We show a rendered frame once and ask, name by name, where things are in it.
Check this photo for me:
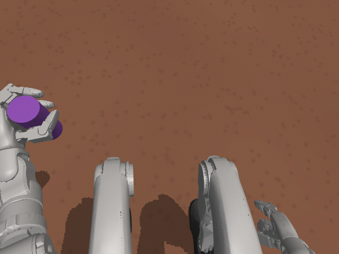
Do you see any right robot foot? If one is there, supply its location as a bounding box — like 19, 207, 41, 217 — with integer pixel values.
189, 198, 214, 254

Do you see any left robot hand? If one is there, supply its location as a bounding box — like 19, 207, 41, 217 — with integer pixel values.
0, 83, 59, 150

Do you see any left robot arm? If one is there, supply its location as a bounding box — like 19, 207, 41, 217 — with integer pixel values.
0, 147, 57, 254

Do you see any can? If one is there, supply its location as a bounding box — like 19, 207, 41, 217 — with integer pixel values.
7, 95, 63, 140

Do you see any right robot arm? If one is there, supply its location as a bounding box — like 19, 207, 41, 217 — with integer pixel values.
280, 237, 315, 254

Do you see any right robot hand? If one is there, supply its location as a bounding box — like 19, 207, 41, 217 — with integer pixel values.
254, 200, 299, 250

